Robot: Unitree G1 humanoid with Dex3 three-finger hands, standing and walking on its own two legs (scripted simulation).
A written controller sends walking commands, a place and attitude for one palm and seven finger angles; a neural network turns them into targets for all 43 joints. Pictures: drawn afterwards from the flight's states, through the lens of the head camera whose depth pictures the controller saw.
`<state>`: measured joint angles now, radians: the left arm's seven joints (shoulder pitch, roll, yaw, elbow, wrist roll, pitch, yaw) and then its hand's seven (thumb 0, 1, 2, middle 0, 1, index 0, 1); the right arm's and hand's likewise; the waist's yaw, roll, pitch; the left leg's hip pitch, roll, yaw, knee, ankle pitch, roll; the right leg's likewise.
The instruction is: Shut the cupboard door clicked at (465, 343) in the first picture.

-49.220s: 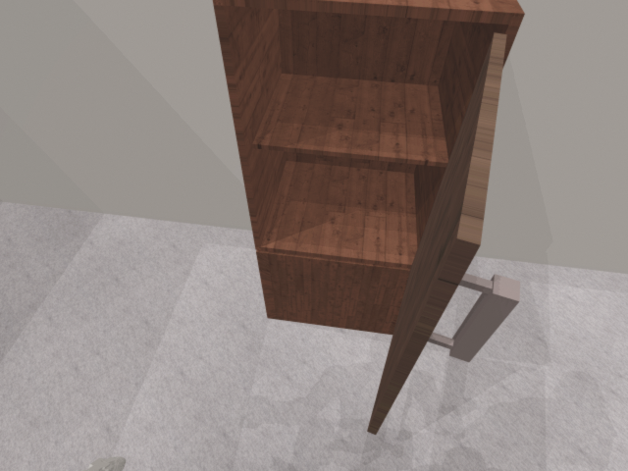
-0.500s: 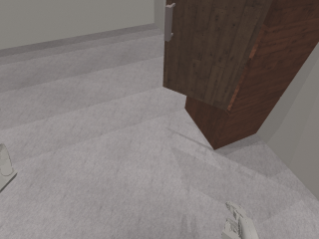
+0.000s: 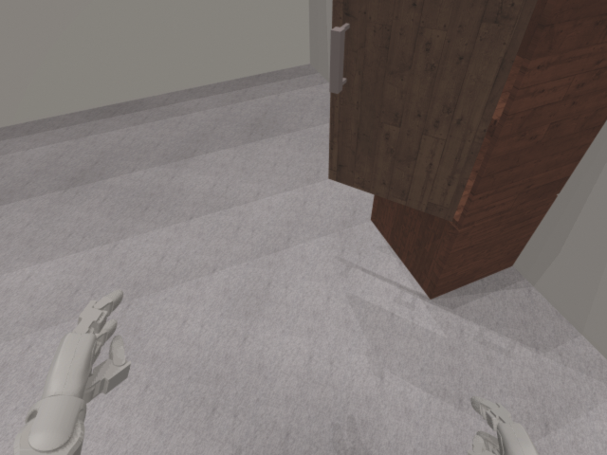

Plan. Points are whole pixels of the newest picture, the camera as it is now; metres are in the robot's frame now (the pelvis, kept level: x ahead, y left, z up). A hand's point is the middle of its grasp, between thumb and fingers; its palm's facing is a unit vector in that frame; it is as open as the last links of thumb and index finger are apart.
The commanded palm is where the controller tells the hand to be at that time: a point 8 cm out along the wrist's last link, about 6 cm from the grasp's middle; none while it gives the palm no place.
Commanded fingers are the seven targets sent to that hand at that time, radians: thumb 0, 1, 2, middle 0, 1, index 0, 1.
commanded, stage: let the arm hang, fingers relaxed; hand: left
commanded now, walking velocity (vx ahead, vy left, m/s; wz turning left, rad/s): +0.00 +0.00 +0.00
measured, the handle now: (340, 58) +0.98 -0.04 +0.09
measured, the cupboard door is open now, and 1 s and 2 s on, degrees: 37 37 37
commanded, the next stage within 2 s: look to check the result in 0.98 s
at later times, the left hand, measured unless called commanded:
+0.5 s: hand out of the picture -0.10 +0.20 -0.16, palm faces +0.01 -0.98 -0.20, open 7.3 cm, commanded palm none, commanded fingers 0.00 0.90 0.90 -0.20 -0.30 -0.20 -0.30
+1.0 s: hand out of the picture -0.04 +0.17 -0.17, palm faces +0.00 -0.99 -0.15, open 7.4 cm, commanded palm none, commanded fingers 0.00 0.90 0.90 -0.20 -0.30 -0.20 -0.30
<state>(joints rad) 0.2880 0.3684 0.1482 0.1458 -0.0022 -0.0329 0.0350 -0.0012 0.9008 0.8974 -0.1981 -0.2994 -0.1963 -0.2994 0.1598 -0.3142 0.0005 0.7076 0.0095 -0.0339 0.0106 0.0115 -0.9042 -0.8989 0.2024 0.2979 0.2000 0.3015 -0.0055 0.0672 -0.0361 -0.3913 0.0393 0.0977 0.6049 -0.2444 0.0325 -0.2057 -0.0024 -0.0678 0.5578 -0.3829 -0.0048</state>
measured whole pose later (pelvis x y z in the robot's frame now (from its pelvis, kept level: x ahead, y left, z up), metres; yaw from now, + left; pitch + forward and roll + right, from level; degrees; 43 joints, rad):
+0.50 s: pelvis -0.01 +0.02 +0.01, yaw -1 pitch -2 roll -1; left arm 0.41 0.16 0.00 1.18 0.01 0.02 0.03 0.00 0.93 0.90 -0.20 -0.30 -0.19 -0.30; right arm 0.32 -0.15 0.00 1.11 -0.01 0.03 -0.02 0.01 -0.91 -0.90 0.20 0.30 0.20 0.30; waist -0.01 0.02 0.06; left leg -0.25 0.01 0.13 0.41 -0.14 0.06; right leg -0.09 -0.02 -0.04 0.39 -0.27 0.02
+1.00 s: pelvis -0.02 +0.01 +0.01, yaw -2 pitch -2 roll -1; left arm 0.33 0.11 0.00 1.15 0.01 -0.01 0.03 0.00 0.91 0.90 -0.20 -0.30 -0.20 -0.30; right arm 0.32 -0.13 -0.02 1.12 -0.01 0.01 -0.02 0.01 -0.91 -0.90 0.20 0.30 0.20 0.30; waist -0.03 0.00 0.02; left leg -0.25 0.01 0.14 0.40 -0.13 0.05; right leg -0.10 -0.02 -0.03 0.41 -0.27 0.01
